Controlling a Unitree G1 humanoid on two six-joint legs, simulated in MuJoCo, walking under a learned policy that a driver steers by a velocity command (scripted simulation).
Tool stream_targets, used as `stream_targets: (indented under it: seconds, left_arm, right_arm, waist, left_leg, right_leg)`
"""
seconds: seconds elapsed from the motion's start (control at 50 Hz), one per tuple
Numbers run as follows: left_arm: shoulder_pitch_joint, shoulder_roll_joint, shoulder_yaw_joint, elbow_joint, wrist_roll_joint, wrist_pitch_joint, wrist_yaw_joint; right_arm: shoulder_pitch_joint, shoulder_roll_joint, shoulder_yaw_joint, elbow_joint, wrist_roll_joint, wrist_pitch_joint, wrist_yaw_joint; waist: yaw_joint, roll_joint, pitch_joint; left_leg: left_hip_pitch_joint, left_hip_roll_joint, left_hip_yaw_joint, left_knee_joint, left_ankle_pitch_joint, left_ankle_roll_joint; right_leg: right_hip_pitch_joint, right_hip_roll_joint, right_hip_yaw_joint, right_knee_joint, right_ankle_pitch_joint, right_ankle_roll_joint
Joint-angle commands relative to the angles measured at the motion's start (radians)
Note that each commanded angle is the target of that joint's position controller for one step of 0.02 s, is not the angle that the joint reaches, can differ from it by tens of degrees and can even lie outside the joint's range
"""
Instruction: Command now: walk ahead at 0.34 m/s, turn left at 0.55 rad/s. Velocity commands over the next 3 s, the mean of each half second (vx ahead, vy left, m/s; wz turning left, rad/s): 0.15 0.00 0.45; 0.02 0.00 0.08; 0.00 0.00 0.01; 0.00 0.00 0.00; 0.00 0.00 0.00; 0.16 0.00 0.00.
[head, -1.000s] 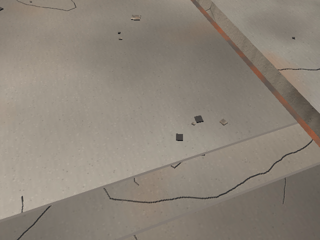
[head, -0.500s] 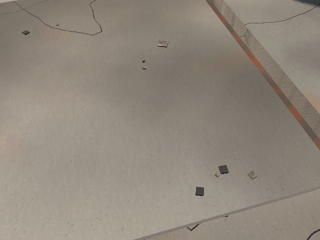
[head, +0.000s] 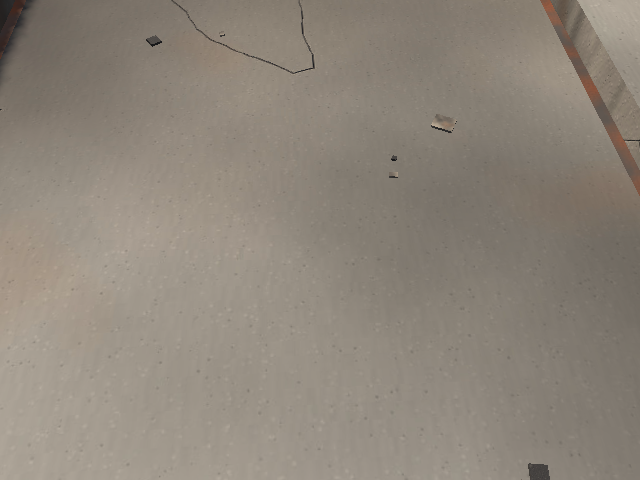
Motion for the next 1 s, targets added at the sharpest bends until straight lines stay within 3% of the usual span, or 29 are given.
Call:
stream_targets:
  seconds: [0.02, 0.08, 0.12, 0.18, 0.2, 0.22, 0.24, 0.26, 0.28, 0.3, 0.32, 0.36, 0.42, 0.5, 0.54, 0.56, 0.58, 0.6, 0.62, 0.64, 0.68, 0.72, 0.84, 1.0]
  left_arm:
    - [0.013, 0.055, 0.014, -0.058, 0.011, 0.007, 0.008]
    - [-0.075, 0.047, 0.009, -0.082, -0.003, 0.007, -0.003]
    - [-0.108, 0.066, 0.015, -0.099, -0.010, 0.011, -0.009]
    - [-0.060, 0.112, 0.036, -0.093, -0.004, 0.003, -0.013]
    - [-0.013, 0.119, 0.041, -0.083, 0.003, -0.005, -0.011]
    - [0.044, 0.165, 0.051, -0.085, 0.021, -0.009, -0.002]
    - [0.063, 0.194, 0.049, -0.098, 0.041, 0.003, 0.007]
    - [0.104, 0.186, 0.056, -0.075, 0.015, 0.023, 0.002]
    - [0.056, 0.119, 0.039, -0.104, 0.001, 0.033, 0.003]
    - [0.022, 0.084, 0.026, -0.110, 0.004, 0.047, 0.004]
    - [-0.011, 0.071, 0.016, -0.113, 0.007, 0.059, 0.003]
    - [-0.056, 0.088, 0.016, -0.102, 0.015, 0.072, 0.003]
    - [-0.068, 0.086, 0.019, -0.083, 0.010, 0.076, 0.002]
    - [-0.039, 0.115, 0.027, -0.057, -0.008, 0.087, -0.001]
    - [-0.049, 0.108, 0.020, -0.048, -0.019, 0.095, -0.003]
    - [-0.013, 0.088, 0.012, -0.029, -0.022, 0.093, -0.005]
    - [0.010, 0.058, 0.001, -0.021, -0.011, 0.088, -0.010]
    - [0.048, 0.013, -0.008, -0.026, 0.007, 0.079, -0.015]
    - [0.000, 0.029, -0.007, -0.022, 0.016, 0.078, -0.011]
    - [-0.021, 0.038, -0.004, -0.018, 0.016, 0.078, -0.011]
    - [0.001, 0.056, 0.001, 0.010, 0.015, 0.082, -0.004]
    - [0.017, 0.067, 0.004, 0.030, 0.007, 0.081, -0.005]
    - [0.026, 0.053, 0.003, 0.089, 0.000, 0.076, 0.000]
    - [0.025, 0.062, 0.006, 0.162, -0.009, 0.089, 0.015]
  right_arm:
    - [-0.055, -0.188, -0.053, -0.084, 0.009, -0.006, -0.025]
    - [-0.005, -0.182, -0.055, -0.071, 0.020, 0.024, -0.042]
    - [0.012, -0.175, -0.055, -0.066, 0.021, 0.039, -0.047]
    - [-0.026, -0.156, -0.053, -0.089, 0.016, 0.049, -0.057]
    - [-0.055, -0.141, -0.048, -0.104, 0.018, 0.049, -0.056]
    - [-0.049, -0.092, -0.032, -0.128, 0.005, 0.044, -0.054]
    - [0.116, -0.032, -0.015, -0.118, -0.009, 0.039, -0.051]
    - [0.218, -0.109, -0.020, -0.112, 0.010, 0.039, -0.044]
    - [0.161, -0.183, -0.042, -0.087, 0.019, 0.054, -0.047]
    - [0.068, -0.200, -0.049, -0.096, 0.018, 0.074, -0.053]
    - [0.027, -0.189, -0.050, -0.099, 0.014, 0.093, -0.060]
    - [0.012, -0.134, -0.037, -0.112, 0.013, 0.108, -0.060]
    - [0.020, -0.072, -0.014, -0.107, 0.001, 0.098, -0.057]
    - [-0.019, -0.087, -0.010, -0.105, -0.001, 0.092, -0.043]
    - [0.007, -0.081, -0.010, -0.085, -0.006, 0.091, -0.032]
    - [-0.002, -0.091, -0.011, -0.089, -0.015, 0.090, -0.030]
    - [-0.012, -0.132, -0.014, -0.107, -0.030, 0.090, -0.034]
    - [-0.065, -0.182, -0.022, -0.111, -0.033, 0.091, -0.037]
    - [-0.106, -0.109, -0.003, -0.117, -0.037, 0.081, -0.030]
    - [-0.130, -0.072, 0.009, -0.115, -0.044, 0.069, -0.026]
    - [-0.117, -0.079, 0.008, -0.100, -0.040, 0.049, -0.023]
    - [-0.081, -0.077, 0.011, -0.087, -0.030, 0.039, -0.026]
    - [-0.052, -0.068, 0.012, -0.071, -0.020, 0.038, -0.034]
    - [-0.035, -0.054, 0.008, -0.034, -0.014, 0.037, -0.032]
  waist:
    - [0.044, 0.067, -0.073]
    - [-0.001, 0.109, -0.113]
    - [-0.008, 0.124, -0.116]
    - [0.032, 0.147, -0.121]
    - [0.064, 0.139, -0.134]
    - [0.075, 0.057, -0.226]
    - [0.003, -0.177, -0.322]
    - [-0.010, -0.295, -0.417]
    - [0.018, -0.157, -0.336]
    - [0.038, -0.087, -0.258]
    - [0.036, -0.059, -0.204]
    - [0.008, -0.094, -0.125]
    - [0.005, -0.128, -0.150]
    - [0.033, -0.141, -0.175]
    - [0.004, -0.125, -0.149]
    - [0.004, -0.106, -0.131]
    - [0.018, -0.024, -0.126]
    - [0.087, 0.171, -0.103]
    - [0.062, 0.189, -0.074]
    - [0.064, 0.177, -0.042]
    - [0.060, 0.173, -0.022]
    - [0.056, 0.120, -0.010]
    - [0.046, 0.040, -0.038]
    - [0.048, 0.024, -0.065]
  left_leg:
    - [-0.048, 0.202, -0.138, -0.087, 0.599, 0.150]
    - [-0.042, 0.167, -0.144, -0.038, 0.487, 0.089]
    - [-0.001, 0.181, -0.211, 0.001, 0.387, 0.072]
    - [0.076, 0.197, -0.324, 0.114, 0.310, 0.047]
    - [0.068, 0.162, -0.320, 0.190, 0.268, 0.019]
    - [-0.002, 0.097, -0.270, 0.368, 0.123, -0.024]
    - [-0.221, -0.032, -0.162, 0.623, -0.520, -0.088]
    - [-0.332, 0.004, -0.124, 0.815, -0.595, -0.120]
    - [-0.367, 0.050, -0.128, 0.901, -0.510, -0.153]
    - [-0.385, 0.067, -0.095, 0.919, -0.438, -0.171]
    - [-0.367, 0.083, -0.083, 0.907, -0.401, -0.180]
    - [-0.265, 0.098, -0.044, 0.802, -0.345, -0.180]
    - [-0.142, 0.107, 0.007, 0.571, -0.325, -0.176]
    - [-0.033, 0.120, 0.030, 0.326, -0.203, -0.146]
    - [0.077, 0.102, 0.061, 0.136, -0.069, -0.109]
    - [0.133, 0.111, 0.041, 0.062, -0.030, -0.080]
    - [0.178, 0.213, -0.081, 0.014, 0.008, -0.036]
    - [0.061, 0.307, -0.186, -0.018, -0.085, 0.032]
    - [-0.081, 0.303, -0.199, -0.076, -0.253, 0.048]
    - [-0.113, 0.260, -0.165, -0.082, -0.332, 0.010]
    - [-0.119, 0.218, -0.122, -0.064, -0.307, -0.040]
    - [-0.099, 0.201, -0.100, -0.035, -0.235, -0.056]
    - [-0.029, 0.180, -0.070, 0.020, -0.054, -0.048]
    - [0.010, 0.160, -0.039, 0.041, 0.095, -0.053]
  right_leg:
    - [0.084, 0.046, -0.039, -0.183, 0.166, 0.034]
    - [0.170, 0.114, -0.042, -0.374, 0.360, 0.035]
    - [0.184, 0.130, -0.014, -0.447, 0.357, 0.030]
    - [0.222, 0.117, 0.028, -0.534, 0.304, -0.003]
    - [0.299, 0.096, 0.016, -0.607, 0.389, -0.026]
    - [0.489, -0.040, 0.110, -0.588, 0.622, -0.084]
    - [0.759, -0.287, 0.353, -0.524, 1.040, -0.234]
    - [0.812, -0.412, 0.600, -0.565, 0.825, -0.353]
    - [0.737, -0.332, 0.522, -0.595, 0.618, -0.325]
    - [0.651, -0.263, 0.390, -0.607, 0.490, -0.278]
    - [0.553, -0.215, 0.319, -0.633, 0.412, -0.260]
    - [0.378, -0.139, 0.197, -0.694, 0.346, -0.246]
    - [0.354, -0.110, 0.109, -0.701, 0.403, -0.259]
    - [0.381, -0.142, 0.128, -0.693, 0.293, -0.274]
    - [0.317, -0.120, 0.111, -0.678, 0.147, -0.235]
    - [0.268, -0.096, 0.098, -0.671, 0.059, -0.183]
    - [0.209, -0.053, 0.056, -0.606, -0.022, -0.110]
    - [0.230, 0.058, -0.074, -0.538, -0.068, -0.037]
    - [0.345, 0.063, -0.069, -0.526, 0.005, -0.009]
    - [0.383, 0.060, -0.058, -0.538, 0.075, -0.004]
    - [0.410, 0.048, -0.051, -0.545, 0.128, -0.009]
    - [0.404, 0.037, -0.040, -0.560, 0.134, -0.022]
    - [0.414, 0.031, -0.037, -0.558, 0.203, -0.020]
    - [0.455, 0.023, -0.033, -0.536, 0.285, -0.024]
